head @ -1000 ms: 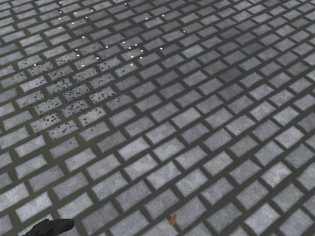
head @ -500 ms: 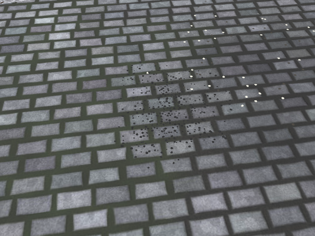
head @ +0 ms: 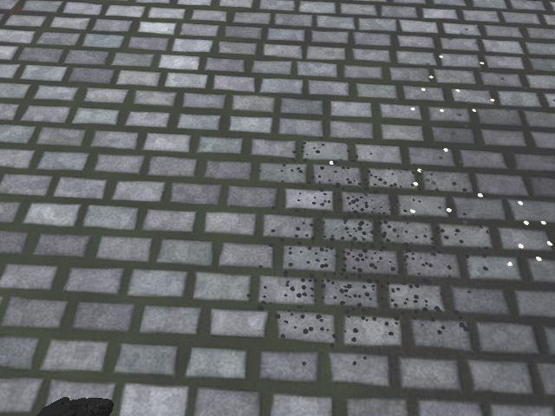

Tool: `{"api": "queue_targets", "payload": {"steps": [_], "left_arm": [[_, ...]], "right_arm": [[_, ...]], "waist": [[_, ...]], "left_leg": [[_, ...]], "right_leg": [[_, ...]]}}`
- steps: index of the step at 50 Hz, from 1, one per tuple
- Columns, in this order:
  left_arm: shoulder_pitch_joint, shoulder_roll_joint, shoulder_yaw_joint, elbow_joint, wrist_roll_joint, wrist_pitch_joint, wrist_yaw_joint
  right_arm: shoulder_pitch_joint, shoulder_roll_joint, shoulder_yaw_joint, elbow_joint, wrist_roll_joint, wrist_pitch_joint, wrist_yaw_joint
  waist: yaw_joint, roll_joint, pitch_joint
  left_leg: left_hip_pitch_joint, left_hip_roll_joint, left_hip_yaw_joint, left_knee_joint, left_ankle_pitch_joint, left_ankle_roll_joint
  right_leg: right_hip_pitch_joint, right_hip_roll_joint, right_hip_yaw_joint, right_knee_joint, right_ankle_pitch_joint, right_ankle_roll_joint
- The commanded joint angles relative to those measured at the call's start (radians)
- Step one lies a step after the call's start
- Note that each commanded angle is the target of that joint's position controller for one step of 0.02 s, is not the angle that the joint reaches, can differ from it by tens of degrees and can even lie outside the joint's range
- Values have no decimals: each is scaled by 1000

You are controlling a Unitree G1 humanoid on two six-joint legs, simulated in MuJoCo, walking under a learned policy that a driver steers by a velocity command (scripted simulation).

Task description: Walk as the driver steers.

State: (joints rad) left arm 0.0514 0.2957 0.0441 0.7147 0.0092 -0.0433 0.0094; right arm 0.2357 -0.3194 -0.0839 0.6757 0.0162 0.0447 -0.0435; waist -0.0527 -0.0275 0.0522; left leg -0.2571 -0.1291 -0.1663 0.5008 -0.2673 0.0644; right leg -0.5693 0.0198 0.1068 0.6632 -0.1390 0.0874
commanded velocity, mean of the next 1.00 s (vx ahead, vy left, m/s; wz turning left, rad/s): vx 0.32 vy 0.00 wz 0.44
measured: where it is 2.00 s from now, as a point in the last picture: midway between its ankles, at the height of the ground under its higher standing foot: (142, 286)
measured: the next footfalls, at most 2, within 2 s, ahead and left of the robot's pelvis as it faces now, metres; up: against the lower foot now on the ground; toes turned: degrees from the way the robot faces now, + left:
right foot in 0.06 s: +0.17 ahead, -0.12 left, +0.00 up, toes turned +8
left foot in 0.48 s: +0.06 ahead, +0.12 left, +0.00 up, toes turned +19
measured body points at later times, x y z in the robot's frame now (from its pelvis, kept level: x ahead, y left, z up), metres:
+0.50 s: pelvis +0.07 +0.02 -0.01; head +0.07 +0.04 +0.44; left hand +0.11 +0.34 -0.12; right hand +0.25 -0.23 -0.10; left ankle +0.02 +0.10 -0.74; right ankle +0.12 -0.13 -0.73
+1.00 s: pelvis +0.31 +0.09 -0.02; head +0.35 +0.12 +0.43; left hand +0.42 +0.41 -0.10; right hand +0.40 -0.17 -0.14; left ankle +0.06 +0.12 -0.66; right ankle +0.44 +0.05 -0.74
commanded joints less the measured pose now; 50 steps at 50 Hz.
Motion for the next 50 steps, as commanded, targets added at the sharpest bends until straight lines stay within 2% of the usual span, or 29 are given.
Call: {"api": "queue_targets", "payload": {"steps": [1, 2, 3, 4, 5, 6, 7, 9, 11, 15, 20, 22, 23, 24, 25, 26, 27, 29, 30, 35, 41, 43, 44, 45, 46, 47, 48, 49, 50], "left_arm": [[45, 121, 41, -53, 0, -12, -3], [73, 124, 45, -47, 0, -18, -3], [76, 167, 56, -54, 9, -23, 4], [31, 202, 56, -77, 31, -11, 11], [108, 184, 59, -57, 40, 6, 8], [103, 152, 51, -68, 20, 12, 5], [85, 112, 42, -71, 11, 19, 7], [39, 116, 40, -71, -2, 25, 17], [63, 131, 46, -65, 1, 26, 29], [94, 170, 67, -57, -12, 10, 29], [65, 201, 83, -48, -38, 5, -2], [45, 174, 76, -42, -43, 14, -5], [39, 129, 64, -42, -32, 17, -5], [13, 44, 40, -59, -14, 13, -18], [-26, 27, 34, -115, -12, -10, -23], [-74, 99, 46, -136, -46, -39, -27], [-47, 142, 59, -121, -53, -56, -31], [-9, 142, 62, -71, -8, -67, -31], [-18, 134, 62, -64, 0, -67, -35], [-107, 51, 31, -74, -20, -58, -52], [-236, 41, 15, -122, -31, -69, -84], [-212, 56, 19, -120, -29, -73, -88], [-175, 73, 27, -113, -25, -74, -85], [-107, 98, 39, -98, -20, -73, -77], [39, 135, 57, -61, -17, -70, -65], [235, 175, 68, -23, -7, -66, -54], [363, 267, 91, 9, 3, -61, -51], [384, 176, 68, 33, -18, -60, -55], [297, 132, 53, 29, -27, -55, -45]], "right_arm": [[-59, -133, -31, -86, 2, 1, -13], [-78, -129, -29, -93, 6, 1, -13], [-43, -96, -20, -102, -6, -2, -9], [78, -50, -9, -90, -18, -6, -4], [135, -112, -19, -82, -5, -5, 3], [138, -182, -40, -62, 0, -1, 9], [74, -186, -47, -57, 8, 9, 9], [32, -149, -38, -69, 0, 21, 8], [19, -103, -25, -79, 1, 9, 20], [-32, -75, -11, -100, -3, -16, 33], [58, -86, -15, -53, 1, -21, 53], [160, -71, -18, 6, 4, -24, 57], [248, -78, -25, 50, 6, -26, 53], [336, -132, -40, 68, 8, -33, 41], [291, -256, -53, 12, -5, -54, 44], [233, -225, -50, -9, -28, -80, 48], [172, -173, -29, -16, -24, -100, 45], [144, -114, -8, -16, -11, -104, 39], [156, -102, -3, -13, -12, -104, 34], [241, -98, -1, 28, -12, -107, 18], [301, -110, -4, 88, 1, -97, 17], [290, -119, -8, 99, 3, -91, 15], [276, -129, -11, 99, 2, -88, 14], [267, -140, -14, 100, 2, -85, 12], [248, -137, -10, 97, -1, -80, 11], [236, -119, 0, 80, -14, -80, 9], [373, 21, 39, 66, -16, -97, 21], [350, -41, 30, 88, 5, -118, 25], [206, -113, 8, 51, 33, -128, 31]], "waist": [[58, 176, -154], [79, 177, -151], [55, 96, -191], [-24, -136, -240], [0, -266, -316], [13, -158, -287], [29, -95, -213], [28, -112, -126], [48, -150, -118], [79, -140, -134], [33, -142, -114], [-18, -97, -103], [-45, -17, -86], [-69, 197, -65], [-36, 269, 5], [-39, 212, 41], [5, 198, 76], [21, 162, 38], [17, 156, 23], [-22, 153, 9], [-62, 150, 82], [-37, 162, 71], [-12, 174, 40], [27, 190, -23], [107, 184, -125], [190, 150, -273], [144, -162, -475], [173, -209, -528], [171, -153, -305]], "left_leg": [[126, 245, -248, 37, 677, 85], [128, 211, -253, 75, 616, 58], [75, 148, -215, 170, 427, 14], [-112, 14, -103, 340, -200, -39], [-234, -18, -20, 576, -490, -88], [-290, 43, -21, 711, -405, -109], [-343, 82, 11, 741, -298, -118], [-368, 121, 66, 714, -187, -134], [-327, 125, 140, 644, -153, -135], [-253, 172, 166, 426, -157, -99], [-20, 163, 241, 166, -94, -27], [122, 126, 287, 24, -35, 10], [207, 112, 258, -42, -86, 34], [316, 304, -65, -184, -296, 114], [310, 488, -538, -325, -534, 263], [252, 518, -610, -416, -621, 300], [248, 486, -517, -397, -496, 260], [255, 393, -296, -352, -208, 179], [253, 361, -226, -352, -99, 158], [225, 296, -36, -338, 187, 112], [279, 348, -35, -311, 270, 116], [321, 369, -35, -270, 399, 101], [340, 366, -24, -219, 572, 90], [352, 354, -8, -129, 800, 78], [314, 316, 32, 38, 951, 53], [111, 286, 33, 288, 786, 26], [-296, 96, 71, 738, 102, -58], [-406, 54, -44, 867, -281, -56], [-499, 124, -13, 901, -243, -48]], "right_leg": [[134, 9, 8, -139, 9, -21], [202, -2, -2, -258, 135, -43], [337, -120, 72, -270, 472, -90], [529, -322, 261, -221, 878, -222], [590, -479, 479, -273, 749, -386], [565, -438, 455, -308, 385, -382], [513, -353, 338, -335, 47, -321], [408, -271, 235, -404, -239, -263], [379, -228, 142, -452, -290, -252], [390, -282, 96, -495, -331, -274], [273, -306, -3, -501, -374, -259], [196, -274, -70, -412, -444, -217], [123, -220, -140, -260, -473, -176], [-86, -119, -254, 129, -454, -97], [-373, -5, -148, 320, -440, -77], [-423, -52, -34, 392, -365, -103], [-430, -83, -21, 378, -241, -112], [-344, -107, -42, 288, -83, -91], [-300, -100, -54, 251, -12, -77], [-152, -52, -101, 22, 213, -49], [-122, -34, -124, -142, 204, -92], [-74, -26, -130, -171, 153, -121], [-9, -5, -147, -174, 115, -138], [100, 28, -176, -167, 81, -161], [308, 42, -195, -179, 115, -197], [654, -85, -63, -114, 146, -260], [1073, -382, 447, -152, -26, -445], [1082, -420, 686, -324, -161, -459], [921, -377, 512, -351, -208, -400]]}}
